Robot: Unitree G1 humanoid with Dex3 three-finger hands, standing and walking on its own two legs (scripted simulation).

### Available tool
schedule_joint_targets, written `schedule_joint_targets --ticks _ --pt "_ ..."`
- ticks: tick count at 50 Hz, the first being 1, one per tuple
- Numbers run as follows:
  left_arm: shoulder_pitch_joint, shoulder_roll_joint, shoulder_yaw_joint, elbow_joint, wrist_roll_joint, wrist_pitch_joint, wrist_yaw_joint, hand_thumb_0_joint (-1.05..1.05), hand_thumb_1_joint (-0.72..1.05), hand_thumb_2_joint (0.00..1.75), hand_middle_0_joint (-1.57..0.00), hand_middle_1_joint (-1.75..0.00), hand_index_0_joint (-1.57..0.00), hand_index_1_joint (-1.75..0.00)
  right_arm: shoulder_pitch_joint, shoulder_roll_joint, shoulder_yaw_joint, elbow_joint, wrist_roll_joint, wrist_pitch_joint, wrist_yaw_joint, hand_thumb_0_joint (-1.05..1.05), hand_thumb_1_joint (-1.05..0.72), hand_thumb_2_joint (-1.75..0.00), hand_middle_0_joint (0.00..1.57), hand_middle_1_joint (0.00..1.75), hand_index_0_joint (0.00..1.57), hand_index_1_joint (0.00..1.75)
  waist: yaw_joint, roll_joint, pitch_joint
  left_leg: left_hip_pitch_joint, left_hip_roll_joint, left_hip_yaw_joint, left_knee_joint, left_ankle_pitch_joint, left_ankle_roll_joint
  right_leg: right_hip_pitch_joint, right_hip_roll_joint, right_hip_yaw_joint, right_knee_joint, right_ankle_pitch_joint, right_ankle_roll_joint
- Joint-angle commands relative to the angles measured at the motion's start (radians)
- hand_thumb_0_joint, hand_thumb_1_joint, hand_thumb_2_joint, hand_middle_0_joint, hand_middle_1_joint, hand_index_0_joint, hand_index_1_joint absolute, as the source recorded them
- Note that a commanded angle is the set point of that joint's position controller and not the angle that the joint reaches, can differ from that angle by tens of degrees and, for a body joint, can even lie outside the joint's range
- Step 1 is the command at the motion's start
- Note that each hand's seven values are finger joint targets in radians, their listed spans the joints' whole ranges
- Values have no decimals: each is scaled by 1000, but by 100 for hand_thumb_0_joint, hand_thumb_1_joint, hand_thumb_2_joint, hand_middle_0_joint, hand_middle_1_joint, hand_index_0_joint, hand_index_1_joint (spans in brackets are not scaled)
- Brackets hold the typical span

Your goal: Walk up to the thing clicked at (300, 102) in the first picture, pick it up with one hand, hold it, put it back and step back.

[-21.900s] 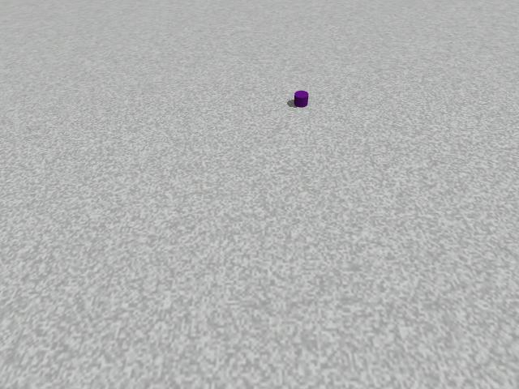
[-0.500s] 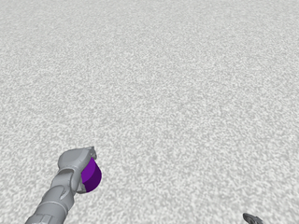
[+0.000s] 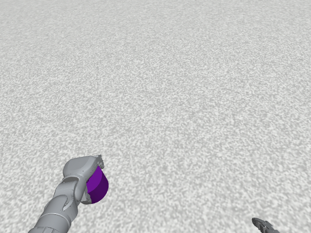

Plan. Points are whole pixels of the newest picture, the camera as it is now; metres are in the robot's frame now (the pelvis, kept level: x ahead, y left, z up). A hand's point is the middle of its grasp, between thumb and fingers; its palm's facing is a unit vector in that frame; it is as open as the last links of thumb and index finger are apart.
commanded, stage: hold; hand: left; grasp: from above
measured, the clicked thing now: (90, 183) +0.30 +0.23 -0.10
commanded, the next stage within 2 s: crouch in 1.14 s
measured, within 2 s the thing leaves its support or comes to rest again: neither
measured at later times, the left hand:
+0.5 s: hand (84, 186) +0.27 +0.22 -0.05, palm faces -0.46 -0.06 -0.88, open 11.7 cm
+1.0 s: hand (84, 186) +0.27 +0.22 -0.05, palm faces -0.48 -0.06 -0.88, open 11.7 cm
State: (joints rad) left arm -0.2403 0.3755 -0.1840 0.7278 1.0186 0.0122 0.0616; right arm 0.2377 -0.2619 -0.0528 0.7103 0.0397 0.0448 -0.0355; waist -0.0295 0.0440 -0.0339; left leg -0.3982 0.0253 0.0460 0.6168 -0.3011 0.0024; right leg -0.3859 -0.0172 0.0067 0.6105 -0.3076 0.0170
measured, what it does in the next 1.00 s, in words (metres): stands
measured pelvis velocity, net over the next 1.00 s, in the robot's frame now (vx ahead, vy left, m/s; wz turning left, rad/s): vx -0.01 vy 0.00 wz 0.00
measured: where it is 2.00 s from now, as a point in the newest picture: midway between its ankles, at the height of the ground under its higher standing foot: outside the picture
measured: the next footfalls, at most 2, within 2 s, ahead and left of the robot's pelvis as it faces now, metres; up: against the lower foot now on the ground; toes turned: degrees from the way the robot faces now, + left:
none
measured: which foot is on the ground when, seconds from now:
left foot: down 0.00-1.00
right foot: down 0.00-1.00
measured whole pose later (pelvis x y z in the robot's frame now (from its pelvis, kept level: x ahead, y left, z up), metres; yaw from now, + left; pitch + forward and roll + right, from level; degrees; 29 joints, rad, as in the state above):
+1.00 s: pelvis -0.01 +0.00 +0.01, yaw +0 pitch +1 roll +0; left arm -0.23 0.38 -0.20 0.67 1.01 -0.01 -0.01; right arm 0.20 -0.26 -0.03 0.69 0.05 0.06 -0.05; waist -0.01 0.05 0.01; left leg -0.30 0.02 0.05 0.51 -0.23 0.00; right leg -0.29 -0.02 0.01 0.52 -0.25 0.01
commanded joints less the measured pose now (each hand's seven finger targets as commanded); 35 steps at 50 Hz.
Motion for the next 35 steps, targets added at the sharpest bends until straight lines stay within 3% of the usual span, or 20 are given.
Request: schedule_joint_targets --ticks 1,10,17,24,25,27,30,32,35 --pt "-368 238 108 -233 -1 1 49 0 52 116 -89 -99 -89 -100 -29 -146 -50 -117 2 -37 -7 0 -90 -90 20 30 20 30 5 -20 -293 191 -38 -15 -68 290 8 83 41 -2 -96 282 -18" --pt "-360 250 107 -249 -9 -10 10 0 53 108 -86 -101 -88 -99 -60 -148 -43 -138 7 -34 -9 0 -90 -90 20 30 20 30 12 3 -246 198 -33 -20 -115 199 6 79 42 -5 -133 183 -25" --pt "-362 257 120 -273 -10 -13 8 0 54 109 -89 -100 -90 -99 -77 -145 -38 -146 11 -35 -12 0 -90 -90 20 30 20 30 22 2 -242 218 -30 -23 -135 201 4 86 44 -9 -144 178 -27" --pt "-399 247 104 -294 -12 -8 4 0 50 112 -87 -102 -88 -101 -83 -141 -33 -138 10 -37 -14 0 -91 -90 20 30 20 30 10 -7 -257 245 -32 -20 -135 234 7 107 39 -5 -153 214 -22" --pt "-393 244 103 -300 -12 -7 3 0 50 112 -87 -101 -88 -100 -88 -139 -34 -142 11 -36 -14 0 -91 -90 20 30 20 30 20 0 -264 252 -31 -20 -139 234 5 112 40 -7 -153 210 -24" --pt "-371 254 115 -284 -11 -6 -2 0 48 112 -86 -100 -87 -100 -87 -139 -34 -143 11 -36 -14 0 -91 -90 20 30 20 30 21 -10 -249 239 -35 -18 -143 229 8 121 37 -6 -160 209 -23" --pt "-391 243 93 -286 -11 -5 -19 0 50 111 -87 -101 -88 -100 -94 -138 -30 -142 12 -35 -15 0 -91 -90 20 30 20 30 17 0 -247 257 -30 -21 -150 232 5 112 40 -9 -162 206 -26" --pt "-385 257 108 -299 -19 -8 -27 0 49 110 -86 -100 -87 -99 -98 -140 -31 -147 13 -34 -17 0 -91 -90 20 30 20 30 22 9 -245 260 -28 -23 -157 228 4 115 41 -10 -168 201 -26" --pt "-350 225 91 -266 -23 -12 -38 0 49 110 -87 -99 -88 -98 -109 -134 -27 -154 12 -33 -15 0 -91 -90 20 30 20 30 18 -19 -205 245 -31 -21 -167 187 9 107 39 -9 -182 165 -25"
